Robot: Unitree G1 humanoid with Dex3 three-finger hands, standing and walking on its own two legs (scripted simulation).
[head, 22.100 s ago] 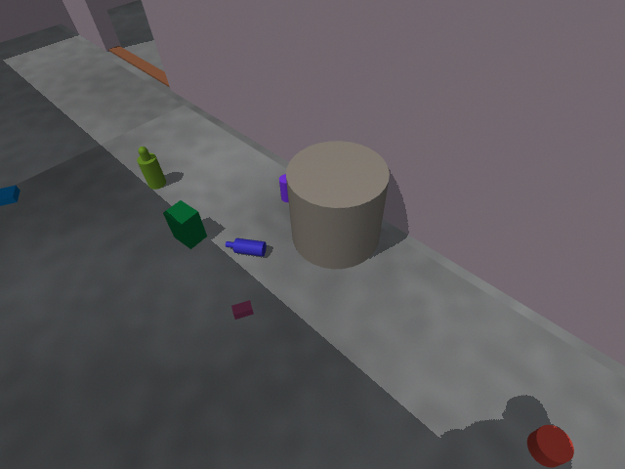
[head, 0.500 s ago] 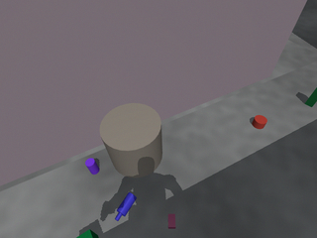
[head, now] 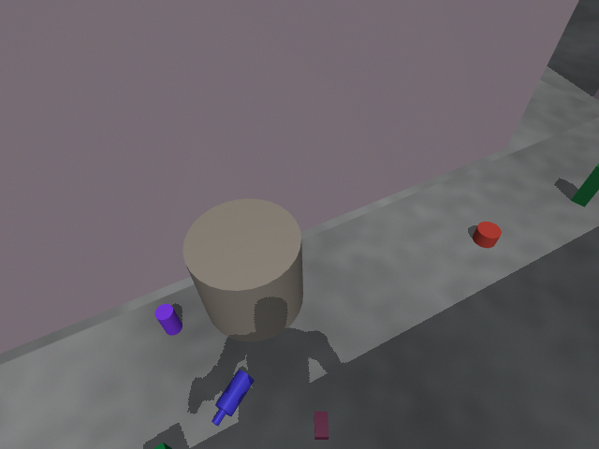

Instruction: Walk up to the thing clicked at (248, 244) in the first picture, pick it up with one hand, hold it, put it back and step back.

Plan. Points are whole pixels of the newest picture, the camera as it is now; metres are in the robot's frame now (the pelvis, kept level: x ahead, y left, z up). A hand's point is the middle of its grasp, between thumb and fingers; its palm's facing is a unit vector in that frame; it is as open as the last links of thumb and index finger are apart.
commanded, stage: walk up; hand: left
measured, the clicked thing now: (231, 398) +0.41 +0.26 -0.75
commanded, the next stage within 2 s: stand in 0.64 s
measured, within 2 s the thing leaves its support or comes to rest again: neither
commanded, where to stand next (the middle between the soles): +0.04 +0.01 m, yaw +0 degrees
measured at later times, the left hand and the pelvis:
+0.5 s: hand out of the picture +0.07 +0.26 -0.15, palm faces +0.02 -0.94 -0.33, open 7.4 cm; pelvis -0.01 +0.00 +0.00, yaw +0 degrees
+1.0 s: hand out of the picture +0.05 +0.26 -0.15, palm faces -0.02 -0.94 -0.35, open 7.3 cm; pelvis -0.03 +0.00 +0.00, yaw -1 degrees
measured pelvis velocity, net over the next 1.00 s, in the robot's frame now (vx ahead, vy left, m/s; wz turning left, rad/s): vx -0.03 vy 0.00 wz -0.01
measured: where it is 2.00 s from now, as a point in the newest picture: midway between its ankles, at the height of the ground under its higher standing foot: outside the picture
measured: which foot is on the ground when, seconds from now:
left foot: down 0.00-1.00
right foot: down 0.00-1.00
